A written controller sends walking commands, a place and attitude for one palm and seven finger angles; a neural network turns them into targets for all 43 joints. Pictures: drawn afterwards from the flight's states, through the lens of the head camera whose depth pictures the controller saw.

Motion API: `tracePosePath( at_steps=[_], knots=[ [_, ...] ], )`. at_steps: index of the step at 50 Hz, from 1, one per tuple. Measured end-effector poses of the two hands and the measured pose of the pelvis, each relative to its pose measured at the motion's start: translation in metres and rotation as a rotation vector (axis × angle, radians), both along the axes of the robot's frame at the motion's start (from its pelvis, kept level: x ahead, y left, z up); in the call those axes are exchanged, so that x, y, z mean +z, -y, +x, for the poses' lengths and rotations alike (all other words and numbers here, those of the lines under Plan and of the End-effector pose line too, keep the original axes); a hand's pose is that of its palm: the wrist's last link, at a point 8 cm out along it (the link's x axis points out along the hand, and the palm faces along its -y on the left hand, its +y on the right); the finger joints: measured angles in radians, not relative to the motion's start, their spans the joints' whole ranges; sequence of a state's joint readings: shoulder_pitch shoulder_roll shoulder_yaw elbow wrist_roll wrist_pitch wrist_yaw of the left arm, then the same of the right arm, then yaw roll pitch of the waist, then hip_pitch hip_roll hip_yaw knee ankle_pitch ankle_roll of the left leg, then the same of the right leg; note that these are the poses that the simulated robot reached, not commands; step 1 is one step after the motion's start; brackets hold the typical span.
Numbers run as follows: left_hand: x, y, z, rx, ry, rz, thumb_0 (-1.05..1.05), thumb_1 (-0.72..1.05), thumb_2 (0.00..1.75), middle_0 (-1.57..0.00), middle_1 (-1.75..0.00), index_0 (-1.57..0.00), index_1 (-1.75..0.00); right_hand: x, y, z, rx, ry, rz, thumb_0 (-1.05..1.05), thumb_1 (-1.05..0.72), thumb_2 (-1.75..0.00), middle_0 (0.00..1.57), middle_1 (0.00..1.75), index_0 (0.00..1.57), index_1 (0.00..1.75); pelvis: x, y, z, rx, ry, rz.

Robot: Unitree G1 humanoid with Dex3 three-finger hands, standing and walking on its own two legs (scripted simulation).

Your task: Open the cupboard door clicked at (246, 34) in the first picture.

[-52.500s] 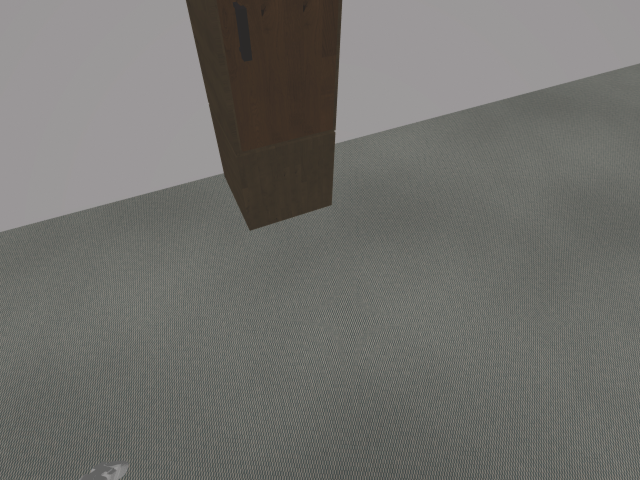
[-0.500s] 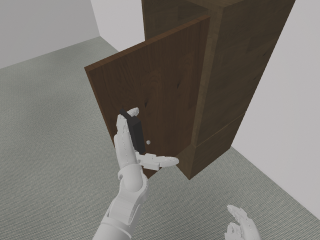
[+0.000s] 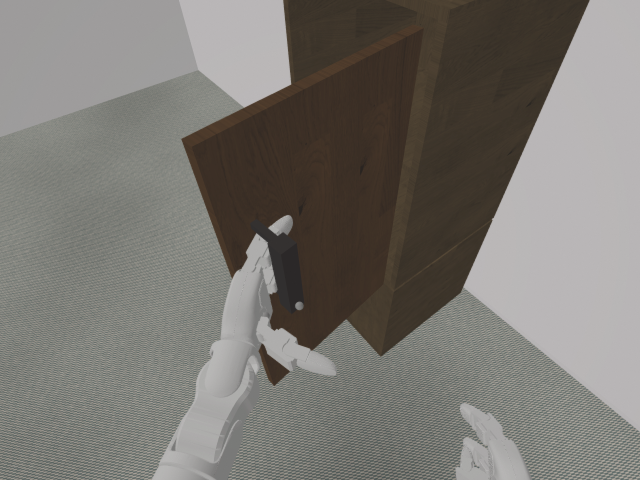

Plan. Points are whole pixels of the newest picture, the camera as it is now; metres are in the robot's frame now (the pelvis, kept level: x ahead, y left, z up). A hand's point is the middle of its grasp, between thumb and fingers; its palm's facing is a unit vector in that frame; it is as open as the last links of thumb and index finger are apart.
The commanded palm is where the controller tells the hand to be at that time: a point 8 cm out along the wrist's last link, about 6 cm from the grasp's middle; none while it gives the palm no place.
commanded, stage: slide the hand sideways off the handle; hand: left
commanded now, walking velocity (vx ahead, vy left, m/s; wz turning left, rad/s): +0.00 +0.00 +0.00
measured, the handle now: (276, 266) +0.36 +0.08 +0.08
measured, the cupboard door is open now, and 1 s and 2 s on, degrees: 97 98 98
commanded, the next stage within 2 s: draw the hand back to the body in 0.82 s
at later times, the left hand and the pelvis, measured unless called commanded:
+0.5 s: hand (259, 346) +0.25 +0.09 +0.08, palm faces -0.02 -1.00 -0.02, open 16.2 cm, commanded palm +0.21 +0.15 +0.08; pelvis +0.03 -0.01 -0.01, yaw +0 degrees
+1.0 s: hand (230, 377) +0.21 +0.11 +0.08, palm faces -0.03 -1.00 -0.04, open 16.3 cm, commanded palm +0.18 +0.17 +0.09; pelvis +0.02 -0.01 -0.02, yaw +1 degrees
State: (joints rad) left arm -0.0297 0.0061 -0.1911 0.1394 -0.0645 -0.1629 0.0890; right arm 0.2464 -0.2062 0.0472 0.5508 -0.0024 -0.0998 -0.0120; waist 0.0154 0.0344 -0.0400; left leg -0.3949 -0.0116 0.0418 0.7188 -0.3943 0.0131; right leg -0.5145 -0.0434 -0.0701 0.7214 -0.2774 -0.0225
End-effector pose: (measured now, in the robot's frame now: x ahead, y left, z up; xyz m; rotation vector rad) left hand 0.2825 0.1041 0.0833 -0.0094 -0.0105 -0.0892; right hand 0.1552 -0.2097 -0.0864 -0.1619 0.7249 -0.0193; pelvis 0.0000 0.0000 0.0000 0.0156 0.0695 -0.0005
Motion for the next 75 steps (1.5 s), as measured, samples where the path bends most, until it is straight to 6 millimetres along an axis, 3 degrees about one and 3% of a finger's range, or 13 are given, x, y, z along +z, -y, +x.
tracePosePath(
  at_steps=[7,21,28,42,49,60,72,75],
  knots=[
    [-0.003,-0.006,-0.012,0.007,-0.008,0.019,-0.02,-0.50,0.30,-0.14,-0.31,-0.15,-0.31,0.003,0.004,0.006,-0.010,-0.002,-0.008,0.01,-0.90,-0.90,0.20,0.30,0.20,0.30,0.001,0.003,0.008,-0.013,-0.004,-0.002],
    [-0.003,-0.031,-0.042,0.053,-0.032,0.026,-0.02,-0.50,0.30,-0.17,-0.31,-0.17,-0.31,0.013,0.010,0.048,0.013,0.085,-0.021,0.01,-0.90,-0.90,0.20,0.30,0.20,0.30,-0.003,0.009,0.028,0.002,-0.034,-0.011],
    [-0.003,-0.044,-0.062,0.078,-0.039,0.039,-0.02,-0.50,0.30,-0.16,-0.31,-0.17,-0.31,0.013,0.010,0.059,0.027,0.123,-0.017,0.01,-0.90,-0.90,0.20,0.30,0.20,0.30,-0.007,0.011,0.033,0.013,-0.049,-0.015],
    [-0.005,-0.064,-0.089,0.080,-0.039,0.058,-0.02,-0.50,0.30,-0.15,-0.30,-0.15,-0.30,0.003,0.014,0.049,0.011,0.137,-0.025,0.01,-0.90,-0.90,0.20,0.30,0.20,0.30,-0.018,0.012,0.030,0.022,-0.067,-0.022],
    [-0.005,-0.063,-0.089,0.063,-0.015,0.050,-0.02,-0.50,0.30,-0.15,-0.30,-0.15,-0.30,0.001,0.015,0.042,0.007,0.154,-0.034,0.01,-0.90,-0.90,0.20,0.30,0.20,0.30,-0.022,0.009,0.023,0.024,-0.067,-0.026],
    [0.019,-0.086,-0.087,0.090,0.013,0.090,-0.02,-0.50,0.30,-0.15,-0.30,-0.15,-0.30,0.009,0.008,0.035,-0.019,0.174,-0.013,0.01,-0.90,-0.90,0.20,0.30,0.20,0.30,-0.014,0.005,0.022,0.016,-0.034,-0.028],
    [0.040,-0.114,-0.101,0.111,0.022,0.109,-0.02,-0.46,0.31,-0.15,-0.30,-0.15,-0.30,0.024,0.000,0.048,0.009,0.226,-0.023,0.01,-0.90,-0.90,0.20,0.30,0.20,0.30,-0.005,-0.001,0.024,0.026,0.013,-0.038],
    [0.050,-0.125,-0.102,0.192,0.022,0.241,-0.02,-0.41,0.33,-0.15,-0.30,-0.16,-0.30,0.029,-0.002,0.051,0.010,0.220,-0.041,0.01,-0.90,-0.90,0.20,0.30,0.20,0.30,0.000,-0.001,0.025,0.018,0.038,-0.037]
  ],
)
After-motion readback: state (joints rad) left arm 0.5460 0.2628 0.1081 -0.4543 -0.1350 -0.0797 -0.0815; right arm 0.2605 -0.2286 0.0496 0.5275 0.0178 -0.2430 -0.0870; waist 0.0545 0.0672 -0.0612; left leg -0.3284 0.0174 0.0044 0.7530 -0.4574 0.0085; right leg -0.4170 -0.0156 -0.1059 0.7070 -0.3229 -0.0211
